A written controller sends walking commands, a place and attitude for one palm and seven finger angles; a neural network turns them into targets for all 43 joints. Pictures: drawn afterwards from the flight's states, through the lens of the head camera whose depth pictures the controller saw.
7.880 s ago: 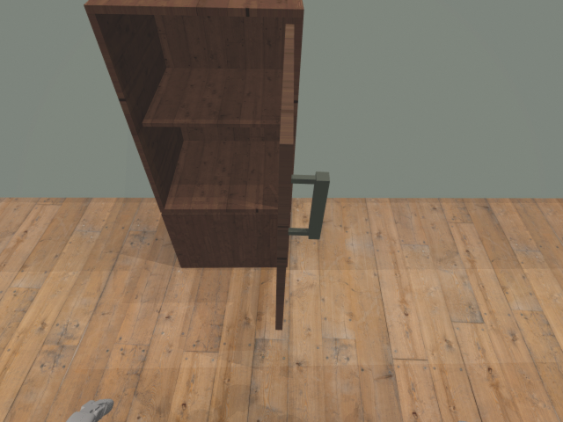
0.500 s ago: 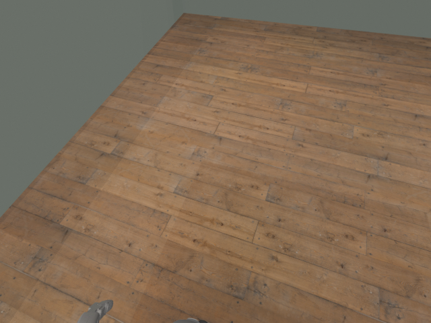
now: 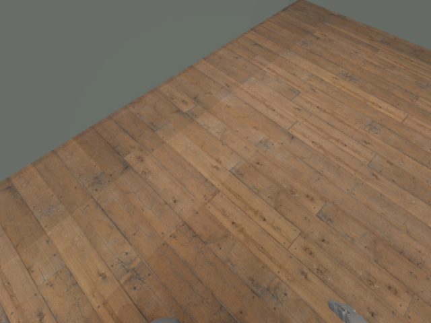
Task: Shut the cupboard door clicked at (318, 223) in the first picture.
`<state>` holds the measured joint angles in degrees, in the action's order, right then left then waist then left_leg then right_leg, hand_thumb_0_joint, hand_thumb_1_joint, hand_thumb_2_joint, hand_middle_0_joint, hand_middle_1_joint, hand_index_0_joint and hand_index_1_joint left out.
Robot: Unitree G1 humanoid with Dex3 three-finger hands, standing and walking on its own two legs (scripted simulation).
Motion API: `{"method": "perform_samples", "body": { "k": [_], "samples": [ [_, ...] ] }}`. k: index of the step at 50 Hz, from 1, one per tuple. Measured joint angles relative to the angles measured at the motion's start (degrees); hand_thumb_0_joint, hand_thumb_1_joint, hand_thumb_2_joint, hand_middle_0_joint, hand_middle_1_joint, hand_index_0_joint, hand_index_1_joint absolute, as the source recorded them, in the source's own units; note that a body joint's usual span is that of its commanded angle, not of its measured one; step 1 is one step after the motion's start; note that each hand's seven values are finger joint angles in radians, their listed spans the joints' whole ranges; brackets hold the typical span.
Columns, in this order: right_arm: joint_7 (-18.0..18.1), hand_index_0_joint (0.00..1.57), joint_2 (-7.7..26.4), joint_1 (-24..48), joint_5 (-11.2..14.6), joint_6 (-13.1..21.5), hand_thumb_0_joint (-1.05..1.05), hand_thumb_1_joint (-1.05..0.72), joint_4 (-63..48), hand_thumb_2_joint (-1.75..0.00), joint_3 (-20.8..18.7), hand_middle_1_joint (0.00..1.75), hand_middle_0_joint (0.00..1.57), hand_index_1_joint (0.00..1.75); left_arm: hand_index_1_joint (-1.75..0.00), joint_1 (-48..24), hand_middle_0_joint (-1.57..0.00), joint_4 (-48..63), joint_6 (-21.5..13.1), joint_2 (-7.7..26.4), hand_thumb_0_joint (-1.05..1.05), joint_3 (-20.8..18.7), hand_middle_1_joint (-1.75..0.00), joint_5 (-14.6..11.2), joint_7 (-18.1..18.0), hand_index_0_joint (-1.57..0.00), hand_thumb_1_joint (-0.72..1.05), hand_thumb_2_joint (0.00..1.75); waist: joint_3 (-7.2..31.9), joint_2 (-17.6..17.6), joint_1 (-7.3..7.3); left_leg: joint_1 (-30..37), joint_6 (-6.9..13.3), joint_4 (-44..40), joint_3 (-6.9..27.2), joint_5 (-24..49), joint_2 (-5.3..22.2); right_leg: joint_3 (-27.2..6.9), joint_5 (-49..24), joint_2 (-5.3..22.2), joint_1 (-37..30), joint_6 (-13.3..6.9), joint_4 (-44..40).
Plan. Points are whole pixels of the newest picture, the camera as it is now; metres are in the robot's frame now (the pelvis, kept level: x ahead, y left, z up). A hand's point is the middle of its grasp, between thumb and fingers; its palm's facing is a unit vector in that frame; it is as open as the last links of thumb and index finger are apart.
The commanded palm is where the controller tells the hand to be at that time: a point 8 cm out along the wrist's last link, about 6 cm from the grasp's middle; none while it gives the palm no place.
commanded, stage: walk to a spot facing it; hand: left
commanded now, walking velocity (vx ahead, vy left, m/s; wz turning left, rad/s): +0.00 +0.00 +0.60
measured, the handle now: out of the picture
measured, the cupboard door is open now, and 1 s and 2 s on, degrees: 87 87 87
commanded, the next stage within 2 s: none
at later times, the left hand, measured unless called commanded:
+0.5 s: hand out of the picture +0.07 +0.19 -0.12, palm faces +0.26 -0.91 -0.32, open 7.4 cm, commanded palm none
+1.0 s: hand out of the picture -0.13 +0.19 -0.18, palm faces +0.60 -0.75 -0.26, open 7.4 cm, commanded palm none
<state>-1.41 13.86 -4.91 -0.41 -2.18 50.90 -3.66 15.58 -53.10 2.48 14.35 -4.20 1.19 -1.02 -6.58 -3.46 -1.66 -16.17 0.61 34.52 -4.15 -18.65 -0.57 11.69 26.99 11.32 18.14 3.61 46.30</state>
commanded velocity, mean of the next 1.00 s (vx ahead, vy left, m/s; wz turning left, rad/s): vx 0.00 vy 0.00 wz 0.60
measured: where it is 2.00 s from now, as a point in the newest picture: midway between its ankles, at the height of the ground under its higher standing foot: outside the picture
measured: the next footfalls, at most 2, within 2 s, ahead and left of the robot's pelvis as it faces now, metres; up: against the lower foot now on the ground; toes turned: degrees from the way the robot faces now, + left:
right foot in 0.42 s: +0.06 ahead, -0.13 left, +0.00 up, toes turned +12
left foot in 0.92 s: -0.04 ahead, +0.09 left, +0.00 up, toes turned +38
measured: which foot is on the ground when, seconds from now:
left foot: down 0.00-0.42, up 0.44-0.90, down 0.92-1.00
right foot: up 0.00-0.40, down 0.42-0.92, up 0.94-1.00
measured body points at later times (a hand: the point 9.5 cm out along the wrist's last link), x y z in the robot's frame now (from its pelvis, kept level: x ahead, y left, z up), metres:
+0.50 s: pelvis +0.00 -0.04 +0.01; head +0.05 -0.07 +0.46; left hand +0.06 +0.24 -0.10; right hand +0.11 -0.28 -0.15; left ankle -0.04 +0.10 -0.68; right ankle +0.02 -0.14 -0.72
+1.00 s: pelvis -0.02 -0.01 +0.00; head +0.01 +0.05 +0.45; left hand -0.16 +0.23 -0.16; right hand +0.24 -0.15 -0.11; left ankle -0.08 +0.06 -0.72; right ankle +0.02 -0.14 -0.68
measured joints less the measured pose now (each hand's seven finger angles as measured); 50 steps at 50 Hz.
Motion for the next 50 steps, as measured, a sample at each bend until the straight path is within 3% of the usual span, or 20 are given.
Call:
{"method": "perform_samples", "body": {
  "k": [2,4,7,15,20,21,22,25,28,31,38,43,46,48,50],
  "samples": [
    [0.2,0.2,-0.7,0.0,0.0,0.6,0.0,-0.91,-0.4,-0.9,0.6,0.3,0.2,0.3,-0.3,-0.8,-0.2,-0.5,1.2,1.0,0.01,-0.5,-0.3,0.0,-0.3,-0.2,0.91,0.9,0.1,-0.4,-0.27,0.0,1.1,0.2,0.9,-0.5,-0.2,-4.1,3.8,-2.0,4.0,0.8,9.8],
    [0.9,0.2,-1.2,-0.6,-0.1,0.7,0.0,-0.91,-0.6,-0.9,0.9,0.3,0.2,0.3,-0.3,-1.7,-0.2,-0.7,1.6,1.4,0.01,-0.7,-0.3,0.0,-0.4,-0.2,0.91,0.9,0.7,0.3,0.06,0.8,1.2,-1.6,2.2,0.5,-0.1,-6.3,2.4,-3.7,7.0,1.4,16.1],
    [1.3,0.2,-1.3,-1.5,-0.3,0.6,0.0,-0.9,-0.3,-0.9,1.2,0.3,0.2,0.3,-0.3,-3.3,-0.2,0.2,1.1,1.4,0.01,-0.7,-0.3,-0.1,0.0,-0.2,0.91,0.9,1.2,1.3,0.62,2.2,1.3,-4.8,4.3,2.7,-0.5,-8.6,-1.4,-4.8,9.2,2.0,18.2],
    [1.1,0.21,-1.4,-4.9,-0.6,0.0,0.0,-0.9,0.7,-0.9,1.0,0.3,0.2,0.3,-0.3,-7.9,-0.2,3.2,0.6,0.3,0.01,-0.1,-0.3,-0.3,0.0,-0.19,0.91,0.9,2.0,3.0,2.67,2.1,0.8,-7.2,9.2,5.1,-2.5,-11.7,-2.7,-6.8,7.3,2.4,7.7],
    [1.1,0.21,-0.6,-7.0,-0.6,-0.9,0.0,-0.9,1.4,-0.9,0.1,0.3,0.2,0.3,-0.3,-9.2,-0.2,4.9,-0.5,-1.0,0.01,0.7,-0.3,-0.7,-0.1,-0.2,0.91,0.9,2.2,5.0,4.09,-0.6,-1.0,-4.1,12.6,4.3,-3.5,-11.1,-5.9,-9.5,0.8,1.4,-7.3],
    [1.1,0.21,-0.4,-7.5,-0.4,-1.1,0.0,-0.9,1.5,-0.9,-0.1,0.3,0.2,0.3,-0.3,-8.9,-0.2,5.4,-1.1,-1.2,0.01,0.9,-0.3,-0.7,-0.1,-0.2,0.91,0.9,2.6,5.1,4.06,-1.6,-1.5,-2.5,13.1,3.6,-3.9,-10.7,-8.8,-9.6,-1.4,0.8,-12.2],
    [1.1,0.21,0.0,-7.5,-0.2,-1.3,0.0,-0.9,1.9,-0.9,-0.5,0.3,0.2,0.3,-0.3,-8.9,-0.2,5.3,-1.6,-1.8,0.01,1.0,-0.3,-0.4,-0.2,-0.2,0.91,0.9,2.2,6.2,4.02,-2.9,-1.8,0.9,13.5,0.6,-3.8,-9.9,-9.6,-10.0,-1.8,-1.1,-12.8],
    [1.1,0.2,1.0,-8.0,-0.3,-2.1,0.0,-0.9,2.6,-0.9,-1.5,0.3,0.2,0.3,-0.3,-7.7,-0.2,5.3,-2.0,-3.1,0.01,2.1,-0.3,-0.1,-0.3,-0.2,0.91,0.9,2.2,7.1,4.4,-8.9,-2.7,18.6,10.9,-8.1,-4.3,-7.4,-8.7,-8.8,-2.9,-4.8,-12.8],
    [0.4,0.2,1.7,-8.1,-0.5,-2.6,0.0,-0.91,3.1,-0.9,-2.0,0.3,0.2,0.3,-0.3,-5.9,-0.2,4.5,-1.7,-3.9,0.01,2.3,-0.3,-0.1,-0.5,-0.2,0.91,0.9,2.4,6.9,4.42,-12.6,-3.7,31.2,8.0,-4.7,-2.5,-5.7,-9.5,-7.4,-4.9,-5.3,-15.5],
    [0.0,0.2,2.0,-8.1,-0.6,-2.7,0.0,-0.91,3.3,-0.9,-2.0,0.3,0.2,0.3,-0.3,-4.6,-0.2,3.8,-1.7,-4.2,0.01,2.4,-0.3,0.0,-0.5,-0.2,0.91,0.9,2.2,6.4,4.53,-13.4,-4.8,34.5,6.9,-1.7,-0.1,-3.5,-10.1,-6.4,-6.3,-5.3,-17.2],
    [-0.1,0.2,1.8,-5.6,-0.3,-3.3,0.0,-0.91,3.9,-0.9,-1.4,0.3,0.19,0.3,-0.3,-2.1,-0.2,2.5,-2.1,-4.2,0.01,2.2,-0.3,0.5,-0.5,-0.2,0.91,0.9,0.8,4.7,2.75,-9.8,-5.8,24.5,4.5,-4.4,2.7,1.4,-9.4,-4.1,-7.2,-4.8,-17.0],
    [-0.1,0.2,1.1,-2.3,0.0,-2.5,0.0,-0.91,2.5,-0.9,-0.6,0.3,0.19,0.3,-0.3,-0.8,-0.2,1.3,-1.3,-2.5,0.01,1.4,-0.3,0.8,-0.3,-0.2,0.91,0.9,-0.2,2.9,0.91,-5.2,-4.5,12.5,0.8,-5.8,2.5,4.5,-7.7,-2.2,-6.0,-3.4,-13.8],
    [-0.2,0.2,0.8,-1.2,0.0,-1.1,0.0,-0.91,0.7,-0.9,0.0,0.3,0.19,0.3,-0.3,0.3,-0.2,0.8,-0.8,-0.8,0.01,0.5,-0.3,0.4,-0.1,-0.2,0.91,0.9,0.4,1.8,0.39,-0.4,-2.8,1.0,-0.9,0.2,1.7,6.3,-5.1,-0.5,-4.1,-1.8,-8.8],
    [0.0,0.2,0.0,-0.5,0.0,0.2,0.0,-0.91,0.0,-0.9,0.1,0.3,0.19,0.3,-0.3,-0.3,-0.2,-0.1,0.4,0.8,0.01,-0.2,-0.3,0.1,-0.1,-0.2,0.91,0.9,0.2,-0.3,0.23,-1.2,0.6,1.8,-0.7,-0.8,0.0,1.6,1.1,-0.2,-0.1,-0.2,0.6],
    [0.3,0.2,-0.5,-0.6,-0.1,0.7,0.0,-0.91,-0.4,-0.9,0.7,0.3,0.2,0.3,-0.3,-1.1,-0.2,-0.6,1.6,1.5,0.01,-0.5,-0.3,0.1,-0.4,-0.2,0.91,0.9,0.3,-0.6,-0.03,-1.1,2.1,1.8,0.2,-1.2,-0.4,-3.1,4.7,-2.3,4.0,0.6,10.4]
  ]
}}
